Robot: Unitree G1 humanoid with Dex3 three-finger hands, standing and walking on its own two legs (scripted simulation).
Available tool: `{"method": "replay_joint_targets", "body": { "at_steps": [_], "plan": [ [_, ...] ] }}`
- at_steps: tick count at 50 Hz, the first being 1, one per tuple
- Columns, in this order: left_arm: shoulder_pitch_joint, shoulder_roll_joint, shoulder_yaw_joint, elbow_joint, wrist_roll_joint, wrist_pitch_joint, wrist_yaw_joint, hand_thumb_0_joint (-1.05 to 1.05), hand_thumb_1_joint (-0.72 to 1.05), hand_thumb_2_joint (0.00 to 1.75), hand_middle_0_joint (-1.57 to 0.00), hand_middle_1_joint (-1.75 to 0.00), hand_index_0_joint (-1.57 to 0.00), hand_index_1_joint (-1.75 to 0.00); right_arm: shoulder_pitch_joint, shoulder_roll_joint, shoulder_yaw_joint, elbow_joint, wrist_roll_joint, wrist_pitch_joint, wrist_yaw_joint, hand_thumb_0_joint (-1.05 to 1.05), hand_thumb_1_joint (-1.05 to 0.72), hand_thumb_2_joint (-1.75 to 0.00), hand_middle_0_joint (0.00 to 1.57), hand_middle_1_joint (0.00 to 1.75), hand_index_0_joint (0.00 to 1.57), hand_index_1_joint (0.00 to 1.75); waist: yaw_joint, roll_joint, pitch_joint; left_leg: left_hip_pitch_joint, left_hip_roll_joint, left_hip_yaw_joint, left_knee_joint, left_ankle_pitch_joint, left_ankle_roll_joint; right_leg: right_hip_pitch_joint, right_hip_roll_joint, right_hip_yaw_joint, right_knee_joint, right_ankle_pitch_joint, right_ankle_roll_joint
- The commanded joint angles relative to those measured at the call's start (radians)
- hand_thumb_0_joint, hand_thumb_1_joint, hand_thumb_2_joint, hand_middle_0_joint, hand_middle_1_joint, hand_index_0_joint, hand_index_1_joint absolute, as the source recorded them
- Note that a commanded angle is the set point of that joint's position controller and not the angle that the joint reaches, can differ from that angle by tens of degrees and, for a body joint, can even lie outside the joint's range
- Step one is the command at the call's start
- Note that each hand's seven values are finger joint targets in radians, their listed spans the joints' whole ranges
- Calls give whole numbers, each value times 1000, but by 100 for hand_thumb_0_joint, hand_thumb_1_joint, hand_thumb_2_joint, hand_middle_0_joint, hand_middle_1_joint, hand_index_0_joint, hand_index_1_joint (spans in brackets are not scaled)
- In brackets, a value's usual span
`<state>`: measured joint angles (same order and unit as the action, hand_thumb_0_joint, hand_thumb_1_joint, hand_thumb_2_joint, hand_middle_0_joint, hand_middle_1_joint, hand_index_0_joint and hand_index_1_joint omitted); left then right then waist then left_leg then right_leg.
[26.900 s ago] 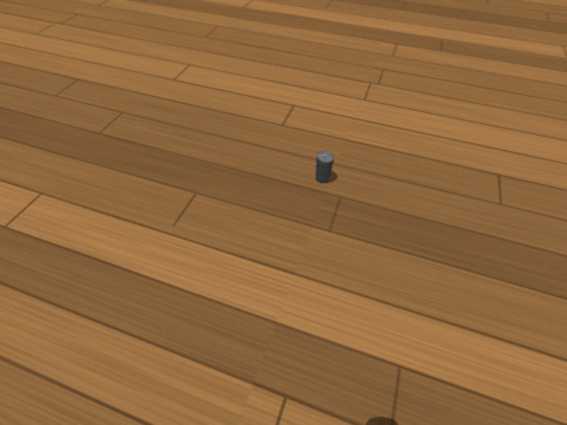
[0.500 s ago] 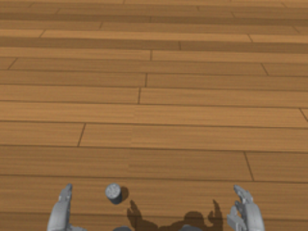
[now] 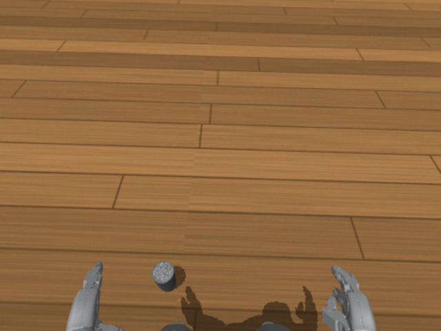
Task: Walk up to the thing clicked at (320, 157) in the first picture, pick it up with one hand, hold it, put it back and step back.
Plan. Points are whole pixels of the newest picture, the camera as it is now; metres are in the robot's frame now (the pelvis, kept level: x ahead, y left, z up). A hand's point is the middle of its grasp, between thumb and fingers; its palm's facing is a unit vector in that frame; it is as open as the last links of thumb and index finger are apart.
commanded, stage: home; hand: left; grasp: from the side
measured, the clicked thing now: (165, 278) +0.40 +0.22 -0.65
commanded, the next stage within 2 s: stand in 0.32 s
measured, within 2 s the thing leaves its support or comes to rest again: neither
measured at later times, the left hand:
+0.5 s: hand (120, 308) +0.17 +0.18 -0.05, palm faces +0.11 -0.95 -0.28, open 17.3 cm
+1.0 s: hand out of the picture +0.12 +0.23 -0.11, palm faces -0.02 -0.94 -0.34, open 7.9 cm
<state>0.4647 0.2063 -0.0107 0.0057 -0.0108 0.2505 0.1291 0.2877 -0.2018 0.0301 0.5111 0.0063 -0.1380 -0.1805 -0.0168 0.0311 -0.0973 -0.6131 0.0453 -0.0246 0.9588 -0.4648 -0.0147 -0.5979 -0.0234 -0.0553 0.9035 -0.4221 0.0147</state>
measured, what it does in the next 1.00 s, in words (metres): stands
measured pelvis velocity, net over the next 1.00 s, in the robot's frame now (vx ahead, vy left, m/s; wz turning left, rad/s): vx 0.00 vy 0.00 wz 0.00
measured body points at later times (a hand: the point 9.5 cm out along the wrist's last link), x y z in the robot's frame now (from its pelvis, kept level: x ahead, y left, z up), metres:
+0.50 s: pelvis +0.01 +0.00 +0.00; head +0.02 +0.01 +0.45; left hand +0.17 +0.23 -0.03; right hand +0.17 -0.24 -0.07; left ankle +0.01 +0.13 -0.69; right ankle +0.02 -0.13 -0.69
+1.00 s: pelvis +0.00 +0.00 +0.02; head +0.01 +0.00 +0.47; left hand +0.12 +0.28 -0.08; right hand +0.12 -0.28 -0.09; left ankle +0.01 +0.13 -0.69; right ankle +0.02 -0.13 -0.69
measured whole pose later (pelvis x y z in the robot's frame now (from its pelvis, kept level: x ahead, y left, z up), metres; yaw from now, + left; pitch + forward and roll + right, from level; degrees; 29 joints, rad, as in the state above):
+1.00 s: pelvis +0.00 +0.00 +0.02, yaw +0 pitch +0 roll +0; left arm 0.24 0.32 0.01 0.69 0.05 0.02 0.02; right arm 0.20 -0.30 -0.03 0.83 -0.06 -0.02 -0.02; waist 0.01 -0.02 0.02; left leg -0.39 0.01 0.00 0.79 -0.40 -0.01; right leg -0.41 -0.05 -0.03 0.79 -0.38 0.01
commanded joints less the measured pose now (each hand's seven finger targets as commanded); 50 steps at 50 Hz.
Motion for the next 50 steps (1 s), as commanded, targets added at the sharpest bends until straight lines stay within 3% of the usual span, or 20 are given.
{"method": "replay_joint_targets", "body": {
  "at_steps": [1,6,9,13,16,18,21,23,24,32,37,38,39,41,43,44,45,48,50],
  "plan": [
    [-46,106,59,-204,12,-55,15,0,-58,4,-5,-5,-5,-5,-75,-113,-49,-157,0,-56,-12,0,-90,-90,20,30,20,30,0,6,-81,42,-35,22,-178,126,19,62,39,-18,-155,94,-20],
    [-19,86,42,-178,12,-53,14,0,-58,4,-5,-5,-5,-5,-68,-114,-49,-150,0,-57,-11,0,-90,-90,20,30,20,30,-5,8,-80,52,-30,14,-180,151,16,58,44,-23,-141,114,-22],
    [-23,106,63,-206,12,-54,17,0,-58,4,-5,-5,-5,-5,-66,-119,-55,-155,-2,-57,-13,0,-90,-90,20,30,20,30,0,8,-108,58,-33,18,-165,188,16,79,40,-19,-140,150,-21],
    [-1,74,41,-167,13,-52,12,0,-57,4,-5,-5,-5,-5,-65,-114,-51,-149,-3,-55,-10,0,-90,-90,20,30,20,30,-7,-10,-100,59,-30,17,-166,201,15,76,43,-21,-134,158,-22],
    [-34,108,59,-219,12,-53,15,0,-57,4,-5,-5,-5,-5,-67,-128,-61,-155,-1,-53,-10,0,-90,-90,20,30,20,30,0,19,-120,78,-28,14,-168,253,11,87,43,-23,-122,199,-26],
    [-22,90,46,-194,12,-48,14,0,-57,5,-5,-5,-5,-5,-66,-123,-58,-150,-3,-52,-9,0,-90,-90,20,30,20,30,-5,12,-99,73,-28,14,-169,240,12,78,43,-25,-131,189,-24],
    [-25,107,69,-183,12,-48,16,0,-57,4,-5,-5,-5,-5,-75,-123,-58,-159,-2,-54,-10,0,-90,-90,20,30,20,30,0,-9,-92,52,-33,20,-169,182,18,75,39,-19,-149,142,-19],
    [-20,100,62,-192,12,-49,15,0,-41,20,-20,-21,-20,-21,-71,-121,-56,-158,-2,-55,-8,0,-90,-90,20,30,20,30,5,8,-89,53,-32,18,-178,166,17,72,39,-19,-146,127,-23],
    [-17,92,51,-199,12,-49,14,0,-33,28,-20,-29,-20,-29,-74,-121,-56,-162,-3,-54,-9,0,-90,-90,20,30,20,30,1,11,-100,59,-33,19,-174,185,16,78,38,-18,-143,145,-22],
    [-33,97,56,-194,11,-49,13,0,31,90,-20,-30,-20,-30,-65,-122,-57,-158,-2,-54,-7,0,-90,-90,20,30,20,30,-2,-1,-96,60,-31,19,-171,201,16,72,40,-22,-137,159,-21],
    [-42,104,57,-203,12,-53,14,0,71,90,-20,-30,-20,-30,-77,-124,-58,-171,-2,-58,-12,0,-90,-90,20,30,20,30,-3,-11,-94,51,-38,30,-165,148,21,63,33,-12,-159,118,-16],
    [-201,240,99,148,105,-163,-33,0,79,90,-20,-30,-20,-30,-127,-268,-100,55,-114,19,48,0,-90,-90,20,30,20,30,27,-90,39,105,6,-30,-201,298,44,187,-43,82,-175,215,-81],
    [-158,242,106,270,113,-206,-58,0,87,90,-20,-30,-20,-30,-107,-251,-105,100,-125,51,83,0,-90,-90,20,30,20,30,30,-121,-29,144,-1,4,-167,292,65,215,-69,116,-195,254,-102],
    [-174,271,94,341,94,-255,-85,0,90,90,-20,-30,-20,-30,-109,-249,-109,115,-92,73,115,0,-90,-90,20,30,20,30,16,-92,-25,186,-13,-16,-199,224,76,203,-88,161,-229,208,-120],
    [-230,258,84,413,73,-269,-100,0,90,90,-20,-30,-20,-30,-104,-237,-106,144,-68,78,143,0,-90,-90,20,30,20,30,18,-78,-12,206,-15,-22,-245,179,76,205,-92,158,-250,158,-101],
    [-235,259,84,452,65,-272,-103,0,90,90,-20,-30,-20,-30,-115,-242,-110,156,-63,78,152,0,-90,-90,20,30,20,30,27,-71,3,225,-13,-26,-260,175,72,189,-87,146,-268,140,-92],
    [-245,260,80,496,62,-278,-102,0,90,90,-20,-30,-20,-30,-122,-242,-114,176,-58,79,158,0,-90,-90,20,30,20,30,26,-57,-13,247,-5,-37,-278,224,72,225,-84,130,-266,200,-84],
    [-265,261,77,608,55,-285,-100,0,90,90,-20,-30,-20,-30,-140,-254,-112,234,-65,83,163,0,-90,-90,20,30,20,30,38,13,20,263,22,-69,-368,263,70,261,-63,92,-264,233,-62],
    [-276,261,75,671,54,-286,-99,0,90,90,-20,-30,-20,-30,-150,-264,-109,265,-61,90,164,0,-90,-90,20,30,20,30,43,38,51,231,33,-86,-434,214,67,317,-60,85,-297,207,-53]
  ]
}}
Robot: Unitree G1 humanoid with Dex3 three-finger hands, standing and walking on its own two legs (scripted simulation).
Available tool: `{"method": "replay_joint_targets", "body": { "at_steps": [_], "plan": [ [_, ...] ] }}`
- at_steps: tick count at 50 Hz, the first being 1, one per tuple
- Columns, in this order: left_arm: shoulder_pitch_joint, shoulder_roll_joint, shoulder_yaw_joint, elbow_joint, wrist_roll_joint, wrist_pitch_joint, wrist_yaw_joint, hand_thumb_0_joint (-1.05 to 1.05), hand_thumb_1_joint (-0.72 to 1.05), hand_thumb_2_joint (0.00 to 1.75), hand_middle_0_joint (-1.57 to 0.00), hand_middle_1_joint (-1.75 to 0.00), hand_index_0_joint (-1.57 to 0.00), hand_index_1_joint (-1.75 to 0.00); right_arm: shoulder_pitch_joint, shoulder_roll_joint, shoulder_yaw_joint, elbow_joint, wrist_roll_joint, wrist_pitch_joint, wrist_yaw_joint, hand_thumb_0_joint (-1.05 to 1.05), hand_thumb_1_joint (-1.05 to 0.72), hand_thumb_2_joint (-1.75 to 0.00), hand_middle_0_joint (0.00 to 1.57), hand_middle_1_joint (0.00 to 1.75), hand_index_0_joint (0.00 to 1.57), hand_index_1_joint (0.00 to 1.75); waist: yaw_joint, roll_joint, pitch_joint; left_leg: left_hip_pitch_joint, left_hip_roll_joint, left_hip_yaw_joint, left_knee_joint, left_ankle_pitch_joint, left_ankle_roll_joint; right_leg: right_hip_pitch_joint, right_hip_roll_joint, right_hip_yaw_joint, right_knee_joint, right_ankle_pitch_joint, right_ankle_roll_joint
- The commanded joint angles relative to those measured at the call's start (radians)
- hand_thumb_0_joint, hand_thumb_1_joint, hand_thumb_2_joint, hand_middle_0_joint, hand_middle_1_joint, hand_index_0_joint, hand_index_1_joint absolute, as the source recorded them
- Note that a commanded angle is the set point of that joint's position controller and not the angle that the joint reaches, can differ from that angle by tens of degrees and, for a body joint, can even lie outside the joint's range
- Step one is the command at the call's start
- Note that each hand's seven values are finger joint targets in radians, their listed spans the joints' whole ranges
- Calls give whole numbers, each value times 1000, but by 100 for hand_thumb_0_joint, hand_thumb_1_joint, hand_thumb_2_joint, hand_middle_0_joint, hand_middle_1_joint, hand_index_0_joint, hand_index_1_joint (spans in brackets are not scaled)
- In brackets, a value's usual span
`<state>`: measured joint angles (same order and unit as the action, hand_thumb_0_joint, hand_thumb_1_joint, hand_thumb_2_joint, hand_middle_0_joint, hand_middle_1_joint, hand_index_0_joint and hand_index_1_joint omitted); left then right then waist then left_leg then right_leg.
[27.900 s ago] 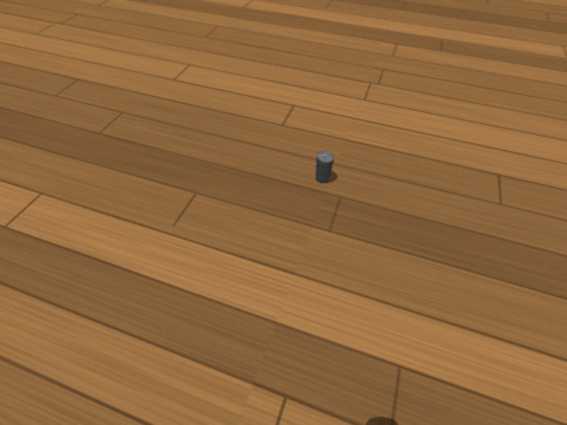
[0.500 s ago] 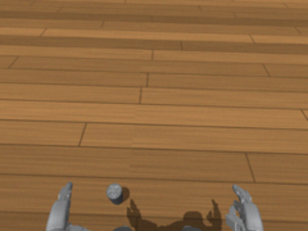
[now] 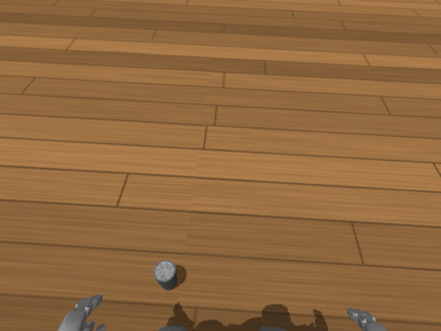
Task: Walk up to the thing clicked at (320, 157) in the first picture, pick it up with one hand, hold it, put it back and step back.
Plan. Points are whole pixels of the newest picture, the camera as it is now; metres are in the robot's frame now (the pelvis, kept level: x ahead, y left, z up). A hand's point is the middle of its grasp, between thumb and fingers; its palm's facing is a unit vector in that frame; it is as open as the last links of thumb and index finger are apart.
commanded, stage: stand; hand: left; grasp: from the side
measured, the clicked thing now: (167, 276) +0.40 +0.22 -0.67
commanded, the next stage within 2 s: step back in 1.94 s
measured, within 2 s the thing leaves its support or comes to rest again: neither
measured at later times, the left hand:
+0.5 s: hand out of the picture +0.04 +0.25 -0.12, palm faces +0.00 -0.94 -0.35, open 7.4 cm
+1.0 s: hand out of the picture +0.06 +0.25 -0.12, palm faces -0.02 -0.94 -0.34, open 7.4 cm
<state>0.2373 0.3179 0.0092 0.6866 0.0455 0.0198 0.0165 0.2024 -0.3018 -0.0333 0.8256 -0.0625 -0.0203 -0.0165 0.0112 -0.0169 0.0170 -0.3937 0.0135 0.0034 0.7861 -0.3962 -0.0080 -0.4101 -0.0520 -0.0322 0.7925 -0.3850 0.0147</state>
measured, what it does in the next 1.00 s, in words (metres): stands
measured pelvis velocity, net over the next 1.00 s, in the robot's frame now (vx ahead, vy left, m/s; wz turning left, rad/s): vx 0.00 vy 0.00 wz -0.01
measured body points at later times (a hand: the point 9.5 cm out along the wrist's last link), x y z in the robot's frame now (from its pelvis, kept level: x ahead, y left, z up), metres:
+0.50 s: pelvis -0.01 +0.00 +0.04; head -0.01 -0.01 +0.48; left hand +0.04 +0.30 -0.10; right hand +0.06 -0.28 -0.11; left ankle +0.01 +0.13 -0.71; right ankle +0.02 -0.13 -0.71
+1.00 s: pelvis +0.00 +0.00 +0.04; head +0.01 -0.01 +0.49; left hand +0.06 +0.30 -0.10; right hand +0.06 -0.29 -0.10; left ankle +0.01 +0.13 -0.71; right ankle +0.02 -0.13 -0.71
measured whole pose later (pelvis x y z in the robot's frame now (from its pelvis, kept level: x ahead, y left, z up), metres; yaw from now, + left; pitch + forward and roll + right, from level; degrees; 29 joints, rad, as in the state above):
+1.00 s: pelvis +0.00 +0.00 +0.04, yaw -1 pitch -3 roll +0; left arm 0.12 0.32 0.00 1.17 0.02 -0.01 0.00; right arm 0.14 -0.33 -0.01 1.15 -0.02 0.00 -0.01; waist 0.01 0.01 0.06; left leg -0.11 0.01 0.02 0.34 -0.18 -0.01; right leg -0.13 -0.04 -0.03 0.36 -0.17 0.02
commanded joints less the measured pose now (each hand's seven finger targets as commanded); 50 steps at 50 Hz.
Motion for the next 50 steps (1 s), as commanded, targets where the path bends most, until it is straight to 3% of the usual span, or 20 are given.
{"method": "replay_joint_targets", "body": {
  "at_steps": [1,7,13,19,22,27,29,43,50],
  "plan": [
    [-51,154,57,20,-4,-58,14,0,90,90,-20,-30,-20,-30,-64,-157,-44,-36,11,-26,-1,0,-90,-90,20,30,20,30,12,55,-80,54,63,-102,-253,199,57,148,-39,66,-200,215,-53],
    [-61,178,48,173,-13,-57,17,0,90,90,-20,-30,-20,-30,-44,-177,-34,69,23,-13,-5,0,-90,-90,20,30,20,30,2,28,-57,155,65,-92,-335,257,39,211,-63,86,-317,276,-50],
    [-89,190,39,283,-18,-46,15,0,90,90,-20,-30,-20,-30,-58,-203,-27,143,29,-4,-8,0,-90,-90,20,30,20,30,0,40,-2,171,82,-108,-452,178,33,245,-59,77,-402,197,-35],
    [-92,197,30,360,-18,-48,12,0,90,90,-20,-30,-20,-30,-63,-203,-22,202,36,-2,-3,0,-90,-90,20,30,20,30,0,6,28,217,81,-100,-483,178,23,235,-65,85,-464,153,-27],
    [-119,209,33,371,-19,-52,13,0,90,90,-20,-30,-20,-30,-61,-202,-20,219,35,-1,-3,0,-90,-90,20,30,20,30,-5,12,4,223,84,-95,-491,205,23,269,-77,93,-476,200,-25],
    [-125,204,29,402,-19,-49,10,0,90,90,-20,-30,-20,-30,-74,-200,-15,240,36,4,0,0,-90,-90,20,30,20,30,-2,8,41,209,82,-93,-510,156,19,248,-73,91,-502,134,-20],
    [-131,207,32,406,-21,-50,10,0,90,90,-20,-30,-20,-30,-72,-204,-16,246,36,2,-2,0,-90,-90,20,30,20,30,-4,19,15,218,89,-94,-511,175,21,271,-78,95,-501,176,-22],
    [-158,217,31,423,-24,-49,6,0,90,90,-20,-30,-20,-30,-97,-218,-12,266,40,2,1,0,-90,-90,20,30,20,30,-3,18,13,231,97,-85,-524,199,18,275,-80,98,-513,185,-23],
    [-162,212,31,423,-27,-52,5,0,90,90,-20,-30,-20,-30,-105,-234,-11,269,42,-4,-1,0,-90,-90,20,30,20,30,-6,25,-32,279,108,-73,-512,302,19,304,-88,98,-507,316,-25]
  ]
}}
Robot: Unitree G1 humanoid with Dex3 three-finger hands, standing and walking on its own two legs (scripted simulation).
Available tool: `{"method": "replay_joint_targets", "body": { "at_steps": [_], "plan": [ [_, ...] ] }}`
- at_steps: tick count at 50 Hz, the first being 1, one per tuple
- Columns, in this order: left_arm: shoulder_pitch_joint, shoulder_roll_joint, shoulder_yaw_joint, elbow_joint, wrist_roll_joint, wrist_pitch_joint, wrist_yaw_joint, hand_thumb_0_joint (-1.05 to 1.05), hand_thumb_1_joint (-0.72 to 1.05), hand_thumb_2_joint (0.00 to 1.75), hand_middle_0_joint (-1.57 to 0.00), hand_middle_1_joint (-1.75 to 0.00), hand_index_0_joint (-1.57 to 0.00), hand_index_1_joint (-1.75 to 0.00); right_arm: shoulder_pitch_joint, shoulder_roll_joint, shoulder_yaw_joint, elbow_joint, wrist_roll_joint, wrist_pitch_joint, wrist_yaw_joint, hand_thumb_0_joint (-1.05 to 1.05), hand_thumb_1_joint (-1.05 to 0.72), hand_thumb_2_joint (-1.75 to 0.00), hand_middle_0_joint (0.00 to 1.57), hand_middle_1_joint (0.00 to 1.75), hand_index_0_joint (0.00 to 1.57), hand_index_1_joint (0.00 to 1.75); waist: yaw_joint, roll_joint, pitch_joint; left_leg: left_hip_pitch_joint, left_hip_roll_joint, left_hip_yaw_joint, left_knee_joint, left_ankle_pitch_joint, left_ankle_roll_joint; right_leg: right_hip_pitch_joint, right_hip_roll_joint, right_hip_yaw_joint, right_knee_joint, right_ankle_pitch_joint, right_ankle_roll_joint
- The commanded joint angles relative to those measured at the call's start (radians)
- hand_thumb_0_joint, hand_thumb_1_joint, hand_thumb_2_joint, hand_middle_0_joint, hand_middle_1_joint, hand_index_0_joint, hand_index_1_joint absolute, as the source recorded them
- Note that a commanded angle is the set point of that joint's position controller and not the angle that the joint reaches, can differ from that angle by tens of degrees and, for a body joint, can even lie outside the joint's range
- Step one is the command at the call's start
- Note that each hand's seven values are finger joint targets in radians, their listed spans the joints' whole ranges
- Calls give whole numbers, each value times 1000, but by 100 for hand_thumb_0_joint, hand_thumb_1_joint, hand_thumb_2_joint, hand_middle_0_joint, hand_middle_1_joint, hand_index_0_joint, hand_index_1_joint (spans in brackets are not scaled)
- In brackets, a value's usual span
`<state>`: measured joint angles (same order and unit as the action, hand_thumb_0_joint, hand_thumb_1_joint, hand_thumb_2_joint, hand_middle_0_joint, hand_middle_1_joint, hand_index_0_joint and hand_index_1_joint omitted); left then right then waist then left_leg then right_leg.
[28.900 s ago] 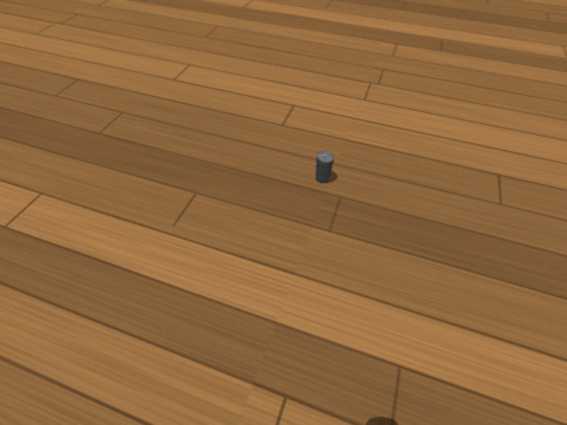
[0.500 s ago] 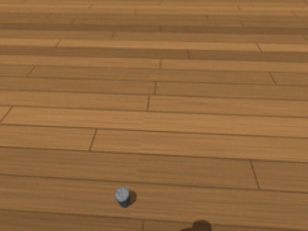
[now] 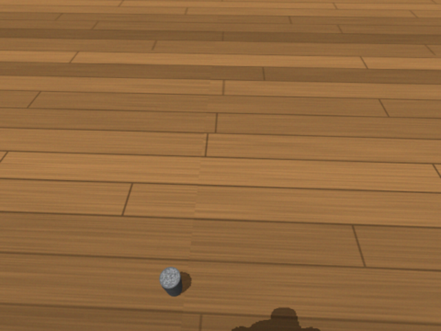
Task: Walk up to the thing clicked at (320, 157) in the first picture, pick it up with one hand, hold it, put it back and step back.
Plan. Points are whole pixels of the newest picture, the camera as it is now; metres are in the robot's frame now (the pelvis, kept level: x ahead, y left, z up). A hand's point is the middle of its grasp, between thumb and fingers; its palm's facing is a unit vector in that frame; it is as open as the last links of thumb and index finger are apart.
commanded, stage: stand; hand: left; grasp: from the side
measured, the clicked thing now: (172, 283) +0.40 +0.22 -0.71
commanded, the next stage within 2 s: step back in 0.94 s
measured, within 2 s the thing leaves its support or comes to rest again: neither
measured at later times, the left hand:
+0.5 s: hand out of the picture +0.09 +0.25 -0.16, palm faces -0.02 -0.94 -0.34, open 7.4 cm
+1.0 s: hand out of the picture +0.09 +0.25 -0.16, palm faces -0.01 -0.94 -0.34, open 7.4 cm
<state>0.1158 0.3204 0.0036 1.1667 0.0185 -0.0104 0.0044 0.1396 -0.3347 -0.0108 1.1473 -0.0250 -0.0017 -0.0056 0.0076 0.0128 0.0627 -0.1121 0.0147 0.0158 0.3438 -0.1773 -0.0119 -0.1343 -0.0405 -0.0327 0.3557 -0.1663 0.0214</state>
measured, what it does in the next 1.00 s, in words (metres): stands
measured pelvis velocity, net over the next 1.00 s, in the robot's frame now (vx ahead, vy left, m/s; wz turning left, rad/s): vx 0.02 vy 0.00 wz -0.02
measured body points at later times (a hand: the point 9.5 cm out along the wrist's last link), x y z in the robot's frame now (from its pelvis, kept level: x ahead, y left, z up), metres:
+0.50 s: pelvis +0.02 +0.00 +0.00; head +0.03 +0.00 +0.45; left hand +0.09 +0.30 -0.13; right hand +0.09 -0.30 -0.14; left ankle +0.01 +0.13 -0.75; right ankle +0.02 -0.13 -0.75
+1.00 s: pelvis +0.02 +0.00 +0.00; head +0.04 +0.00 +0.45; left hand +0.09 +0.30 -0.13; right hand +0.09 -0.30 -0.14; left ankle +0.01 +0.13 -0.75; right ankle +0.02 -0.13 -0.75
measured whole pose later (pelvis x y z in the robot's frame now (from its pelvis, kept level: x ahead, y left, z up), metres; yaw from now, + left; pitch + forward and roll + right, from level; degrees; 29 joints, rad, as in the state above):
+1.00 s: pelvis +0.02 +0.00 +0.00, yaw -1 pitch -2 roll +0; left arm 0.10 0.34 0.03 1.12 0.00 0.00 0.00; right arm 0.10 -0.35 -0.02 1.12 -0.01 0.01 0.01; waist 0.00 0.01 0.08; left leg -0.13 0.02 0.03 0.37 -0.21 -0.01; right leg -0.15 -0.03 -0.02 0.37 -0.19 0.02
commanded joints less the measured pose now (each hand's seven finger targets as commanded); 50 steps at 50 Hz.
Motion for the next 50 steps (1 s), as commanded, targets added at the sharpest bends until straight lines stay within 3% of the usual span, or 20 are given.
{"method": "replay_joint_targets", "body": {
  "at_steps": [1,9,21,31,40,46,47,50],
  "plan": [
    [-45,207,36,-56,-1,-21,18,0,90,90,-20,-30,-20,-30,-42,-196,-32,-50,4,-22,-12,0,-90,-90,20,30,20,30,-3,-7,-72,-12,106,-86,-73,83,23,31,-97,95,-69,99,-29],
    [-50,212,38,-55,-2,-19,14,0,90,90,-20,-30,-20,-30,-47,-197,-29,-49,5,-22,-10,0,-90,-90,20,30,20,30,-3,-11,-57,-12,109,-84,-90,56,18,25,-94,95,-78,66,-27],
    [-56,211,40,-65,-4,-19,15,0,90,90,-20,-30,-20,-30,-60,-200,-30,-52,8,-25,-11,0,-90,-90,20,30,20,30,-3,-14,-105,30,122,-76,-77,175,22,62,-102,89,-58,192,-28],
    [-62,214,43,-71,-5,-18,14,0,90,90,-20,-30,-20,-30,-66,-210,-33,-55,7,-25,-13,0,-90,-90,20,30,20,30,-8,-9,-91,27,119,-65,-75,173,20,58,-102,96,-65,207,-29],
    [-56,215,42,-73,-5,-16,10,0,90,90,-20,-30,-20,-30,-69,-206,-31,-56,7,-25,-8,0,-90,-90,20,30,20,30,-5,-12,-60,1,117,-75,-101,67,17,36,-95,95,-86,94,-29],
    [-56,219,42,-80,-4,-21,11,0,90,90,-20,-30,-20,-30,-65,-215,-36,-59,7,-27,-8,0,-90,-90,20,30,20,30,-10,-17,-102,39,125,-70,-77,143,23,49,-104,99,-70,172,-33],
    [-52,302,84,-109,-28,-10,11,0,90,90,-20,-30,-20,-30,-100,-266,-60,-87,20,-8,-2,0,-90,-90,20,30,20,30,-5,-40,6,-35,104,-84,23,274,47,-43,-87,111,12,337,-39],
    [-31,286,91,-157,-30,-2,18,0,90,90,-20,-30,-20,-30,-57,-245,-67,-123,33,8,2,0,-90,-90,20,30,20,30,-19,-35,-112,-17,103,-61,104,336,62,-8,-91,101,76,381,-74]
  ]
}}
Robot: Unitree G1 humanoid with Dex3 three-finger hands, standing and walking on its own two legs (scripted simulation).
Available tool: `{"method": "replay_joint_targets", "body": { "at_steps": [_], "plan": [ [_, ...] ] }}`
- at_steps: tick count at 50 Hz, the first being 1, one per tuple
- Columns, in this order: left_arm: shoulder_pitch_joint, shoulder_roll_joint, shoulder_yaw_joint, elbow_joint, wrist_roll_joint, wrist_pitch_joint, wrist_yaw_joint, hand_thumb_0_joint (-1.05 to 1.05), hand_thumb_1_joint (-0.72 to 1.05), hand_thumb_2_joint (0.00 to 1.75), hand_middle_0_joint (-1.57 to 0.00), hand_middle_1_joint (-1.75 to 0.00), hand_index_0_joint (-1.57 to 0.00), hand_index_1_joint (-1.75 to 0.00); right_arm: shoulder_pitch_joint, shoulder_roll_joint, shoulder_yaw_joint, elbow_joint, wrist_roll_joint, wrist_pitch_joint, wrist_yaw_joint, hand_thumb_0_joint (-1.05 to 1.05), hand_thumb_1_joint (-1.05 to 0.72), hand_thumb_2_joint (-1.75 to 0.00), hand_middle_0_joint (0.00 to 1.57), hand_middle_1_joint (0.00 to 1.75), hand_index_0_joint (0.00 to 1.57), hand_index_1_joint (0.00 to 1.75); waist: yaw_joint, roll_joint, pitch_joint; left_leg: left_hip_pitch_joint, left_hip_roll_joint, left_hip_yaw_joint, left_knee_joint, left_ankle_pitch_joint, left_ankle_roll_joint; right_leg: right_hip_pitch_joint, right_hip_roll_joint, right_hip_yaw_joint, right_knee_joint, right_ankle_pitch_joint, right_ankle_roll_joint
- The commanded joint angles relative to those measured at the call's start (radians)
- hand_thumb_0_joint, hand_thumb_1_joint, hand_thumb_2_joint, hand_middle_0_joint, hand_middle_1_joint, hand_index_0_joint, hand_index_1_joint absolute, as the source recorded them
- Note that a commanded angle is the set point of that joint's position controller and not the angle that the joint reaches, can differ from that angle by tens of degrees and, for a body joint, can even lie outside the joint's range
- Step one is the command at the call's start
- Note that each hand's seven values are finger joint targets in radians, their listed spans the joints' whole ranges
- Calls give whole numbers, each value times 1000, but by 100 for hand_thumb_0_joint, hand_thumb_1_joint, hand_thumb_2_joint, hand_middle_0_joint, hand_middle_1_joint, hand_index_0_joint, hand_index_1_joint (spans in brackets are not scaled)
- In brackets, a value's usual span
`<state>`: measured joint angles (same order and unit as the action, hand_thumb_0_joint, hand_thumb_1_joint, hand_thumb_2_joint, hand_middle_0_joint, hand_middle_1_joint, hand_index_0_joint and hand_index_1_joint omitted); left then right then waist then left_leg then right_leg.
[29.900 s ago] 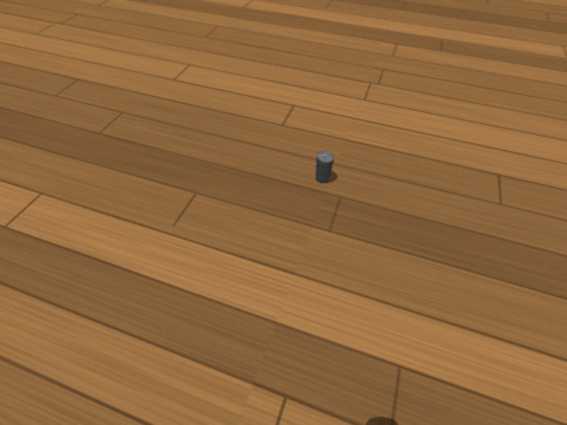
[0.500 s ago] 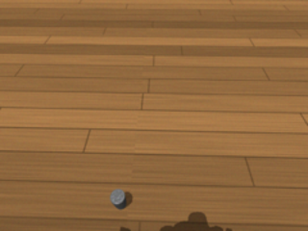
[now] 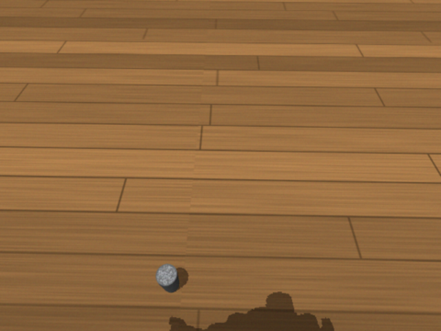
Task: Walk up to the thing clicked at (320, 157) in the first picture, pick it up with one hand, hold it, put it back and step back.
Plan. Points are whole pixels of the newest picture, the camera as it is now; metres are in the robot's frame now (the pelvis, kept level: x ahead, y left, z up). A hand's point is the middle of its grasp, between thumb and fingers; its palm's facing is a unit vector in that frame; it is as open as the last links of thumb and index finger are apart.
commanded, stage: step back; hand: left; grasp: from the side
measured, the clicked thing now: (169, 279) +0.38 +0.22 -0.71
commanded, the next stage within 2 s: none
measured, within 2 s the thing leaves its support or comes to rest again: neither
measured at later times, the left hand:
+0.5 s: hand out of the picture +0.05 +0.30 -0.18, palm faces -0.09 -0.93 -0.36, open 7.4 cm
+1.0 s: hand out of the picture -0.08 +0.28 -0.16, palm faces -0.03 -0.92 -0.39, open 7.4 cm
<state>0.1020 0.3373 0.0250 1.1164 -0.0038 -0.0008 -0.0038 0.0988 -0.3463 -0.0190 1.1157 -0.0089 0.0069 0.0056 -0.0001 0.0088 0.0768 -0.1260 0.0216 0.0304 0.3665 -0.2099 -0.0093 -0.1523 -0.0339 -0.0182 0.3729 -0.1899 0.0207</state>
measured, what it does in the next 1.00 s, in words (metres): walks backwards: right foot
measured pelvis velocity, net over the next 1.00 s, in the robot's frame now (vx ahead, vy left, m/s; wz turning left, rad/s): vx -0.21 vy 0.02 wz -0.02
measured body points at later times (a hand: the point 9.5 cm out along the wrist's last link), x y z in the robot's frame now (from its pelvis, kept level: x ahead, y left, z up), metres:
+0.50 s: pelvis -0.09 +0.04 -0.02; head -0.01 +0.06 +0.42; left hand +0.06 +0.34 -0.15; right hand -0.03 -0.28 -0.13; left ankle -0.05 +0.13 -0.75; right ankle -0.13 -0.11 -0.67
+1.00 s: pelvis -0.21 +0.02 -0.02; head -0.15 +0.02 +0.42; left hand -0.08 +0.33 -0.13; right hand -0.14 -0.30 -0.14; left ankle -0.23 +0.14 -0.73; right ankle -0.17 -0.10 -0.75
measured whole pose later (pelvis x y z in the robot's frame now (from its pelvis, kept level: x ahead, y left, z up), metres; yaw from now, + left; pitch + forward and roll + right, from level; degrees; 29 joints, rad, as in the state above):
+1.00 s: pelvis -0.21 +0.02 -0.02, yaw -1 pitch -2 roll +0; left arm 0.13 0.36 0.06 0.76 0.03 0.04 0.01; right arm 0.19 -0.41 -0.04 0.88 -0.01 0.03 -0.02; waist 0.01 0.00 0.17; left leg -0.30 -0.05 -0.05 0.77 -0.46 0.00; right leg -0.36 -0.02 0.00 0.66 -0.27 -0.01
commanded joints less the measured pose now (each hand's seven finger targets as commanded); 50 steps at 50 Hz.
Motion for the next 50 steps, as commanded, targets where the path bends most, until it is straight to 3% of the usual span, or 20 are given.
{"method": "replay_joint_targets", "body": {
  "at_steps": [1,5,9,11,12,13,14,15,19,26,32,33,34,35,36,38,40,45,47,50],
  "plan": [
    [-22,267,71,-127,-5,-8,26,0,90,90,-20,-30,-20,-30,-13,-237,-66,-106,17,4,-9,0,-90,-90,20,30,20,30,-13,-33,-163,2,91,-68,116,357,67,11,-104,93,75,395,-86],
    [-44,292,77,-185,6,8,25,0,90,90,-20,-30,-20,-30,-4,-227,-73,-149,15,24,-5,0,-90,-90,20,30,20,30,-11,-90,-168,-36,23,-40,266,190,68,-84,-177,183,62,337,-160],
    [-132,338,88,-260,32,20,26,0,90,90,-20,-30,-20,-30,99,-207,-87,-170,6,43,10,0,-90,-90,20,30,20,30,-45,-242,-149,-41,-53,-44,482,-249,68,-228,-302,271,34,262,-256],
    [-176,310,84,-286,31,26,27,0,90,90,-20,-30,-20,-30,147,-214,-94,-172,8,36,12,0,-90,-90,20,30,20,30,-71,-195,-128,-50,-24,-63,358,-125,82,-231,-228,190,150,202,-195],
    [-154,273,74,-294,26,34,28,0,90,90,-20,-30,-20,-30,149,-252,-103,-181,-2,26,9,0,-90,-90,20,30,20,30,-68,-43,-108,-91,78,-165,154,131,92,-219,-110,116,315,94,-124],
    [-130,212,66,-297,10,42,31,0,90,90,-20,-30,-20,-30,111,-326,-117,-197,-19,16,5,0,-90,-90,20,30,20,30,-46,180,-68,-94,231,-393,-2,358,130,-308,86,59,501,-161,-62],
    [-85,220,72,-297,16,49,40,0,90,90,-20,-30,-20,-30,95,-368,-126,-219,-25,6,-1,0,-90,-90,20,30,20,30,-28,162,-89,-66,301,-440,15,524,196,-333,130,157,628,-423,-56],
    [-72,224,71,-283,17,52,48,0,90,90,-20,-30,-20,-30,74,-384,-130,-233,-26,3,-5,0,-90,-90,20,30,20,30,-38,190,-109,-97,341,-509,-9,511,232,-329,155,222,744,-465,-53],
    [26,243,77,-269,9,49,45,0,90,90,-20,-30,-20,-30,-15,-277,-105,-292,-24,-7,-31,0,-90,-90,20,30,20,30,27,120,-111,-9,223,-284,111,525,217,-388,128,226,877,-319,-41],
    [-10,225,93,-343,21,37,31,0,90,90,-20,-30,-20,-30,121,-284,-112,-305,-22,-8,-43,0,-90,-90,20,30,20,30,-53,113,-136,124,257,-283,142,540,266,-358,96,162,651,-360,4],
    [154,205,101,-288,28,27,16,0,90,90,-20,-30,-20,-30,36,-304,-106,-339,-12,9,-33,0,-90,-90,20,30,20,30,17,132,-194,-40,226,-228,191,288,199,-80,58,41,189,-154,-34],
    [187,207,104,-275,34,22,17,0,90,90,-20,-30,-20,-30,25,-294,-101,-340,-6,13,-31,0,-90,-90,20,30,20,30,35,115,-201,-93,202,-201,231,250,160,-3,59,35,84,-52,-52],
    [179,250,116,-285,47,14,20,0,90,90,-20,-30,-20,-30,42,-263,-87,-337,2,14,-28,0,-90,-90,20,30,20,30,30,37,-188,-233,157,-182,275,118,104,68,-22,168,42,-25,-81],
    [133,343,140,-313,42,13,17,0,90,90,-20,-30,-20,-30,4,-213,-77,-354,11,13,-25,0,-90,-90,20,30,20,30,36,-204,-116,-390,-50,-77,438,-164,29,12,-204,458,-6,37,-196],
    [73,407,148,-349,48,12,18,0,90,90,-20,-30,-20,-30,-20,-232,-89,-342,6,20,-40,0,-90,-90,20,30,20,30,60,-301,-67,-350,-110,-108,695,-425,9,-161,-371,609,-52,123,-352],
    [-19,304,125,-387,26,6,26,0,90,90,-20,-30,-20,-30,65,-249,-88,-302,14,26,-39,0,-90,-90,20,30,20,30,-3,-120,-29,-337,-122,-224,846,-345,10,-179,-271,413,12,284,-298],
    [-46,270,117,-397,35,10,30,0,90,90,-20,-30,-20,-30,94,-235,-77,-287,18,17,-42,0,-90,-90,20,30,20,30,-21,-154,-19,-354,-152,-179,841,-282,1,-146,-179,271,55,330,-230],
    [60,245,113,-409,41,18,39,0,90,90,-20,-30,-20,-30,79,-231,-66,-312,9,6,-43,0,-90,-90,20,30,20,30,47,-184,-106,-389,-90,-127,565,-315,-17,115,-200,273,129,425,-249],
    [57,264,112,-416,36,26,37,0,90,90,-20,-30,-20,-30,101,-219,-67,-312,1,2,-39,0,-90,-90,20,30,20,30,38,-207,-118,-284,-53,-81,374,-287,-3,78,-201,266,165,410,-231],
    [36,270,103,-432,23,43,25,0,90,90,-20,-30,-20,-30,167,-213,-83,-284,-11,-7,-29,0,-90,-90,20,30,20,30,-4,-146,-133,-99,-58,-20,44,10,20,-17,-144,214,248,276,-164]
  ]
}}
